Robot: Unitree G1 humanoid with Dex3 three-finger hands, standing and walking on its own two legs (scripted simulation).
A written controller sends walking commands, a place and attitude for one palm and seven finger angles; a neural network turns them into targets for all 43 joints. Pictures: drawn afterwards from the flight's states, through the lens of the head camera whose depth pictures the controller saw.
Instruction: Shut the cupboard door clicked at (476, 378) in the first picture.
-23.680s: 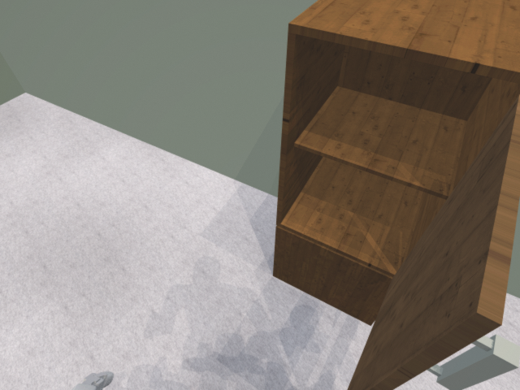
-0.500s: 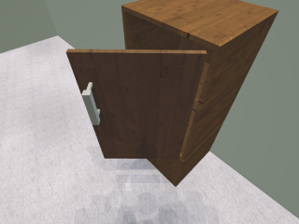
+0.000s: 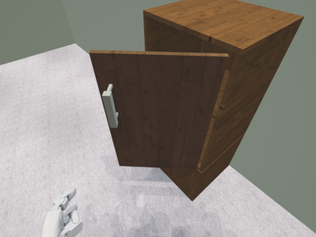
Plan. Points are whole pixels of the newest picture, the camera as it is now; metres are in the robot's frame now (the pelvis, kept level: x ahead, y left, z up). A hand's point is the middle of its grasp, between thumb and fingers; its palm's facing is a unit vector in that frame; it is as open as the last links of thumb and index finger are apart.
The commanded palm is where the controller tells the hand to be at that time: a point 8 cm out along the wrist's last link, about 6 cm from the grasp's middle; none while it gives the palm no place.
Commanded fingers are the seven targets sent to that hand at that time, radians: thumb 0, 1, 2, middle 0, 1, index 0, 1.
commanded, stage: raise the hand and make a fist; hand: left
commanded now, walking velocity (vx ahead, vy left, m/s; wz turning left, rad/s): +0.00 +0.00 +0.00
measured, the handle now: (112, 106) +0.49 +0.18 +0.06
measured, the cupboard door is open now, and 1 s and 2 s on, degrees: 47 47 47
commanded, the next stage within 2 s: bring the fist close to the handle in 1.78 s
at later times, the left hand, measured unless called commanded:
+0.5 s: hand (86, 209) +0.19 +0.18 +0.01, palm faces +0.01 -1.00 -0.08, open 5.1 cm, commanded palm +0.15 +0.24 -0.01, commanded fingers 0.00 0.90 0.90 -0.79 -0.94 -0.79 -0.94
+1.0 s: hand (82, 192) +0.22 +0.20 +0.02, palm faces -0.02 -1.00 -0.05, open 3.2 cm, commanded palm +0.19 +0.26 +0.03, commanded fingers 0.00 0.90 0.90 -1.25 -1.44 -1.25 -1.44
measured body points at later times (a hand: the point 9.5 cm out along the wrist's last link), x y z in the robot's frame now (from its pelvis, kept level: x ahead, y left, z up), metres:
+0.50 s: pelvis -0.01 +0.00 -0.08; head +0.05 +0.00 +0.36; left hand +0.18 +0.24 +0.01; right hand +0.22 -0.20 -0.15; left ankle +0.01 +0.09 -0.73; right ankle +0.06 -0.10 -0.73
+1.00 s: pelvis +0.02 +0.01 -0.05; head +0.07 +0.02 +0.40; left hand +0.21 +0.25 +0.03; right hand +0.22 -0.22 -0.11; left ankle +0.01 +0.09 -0.73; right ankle +0.06 -0.10 -0.73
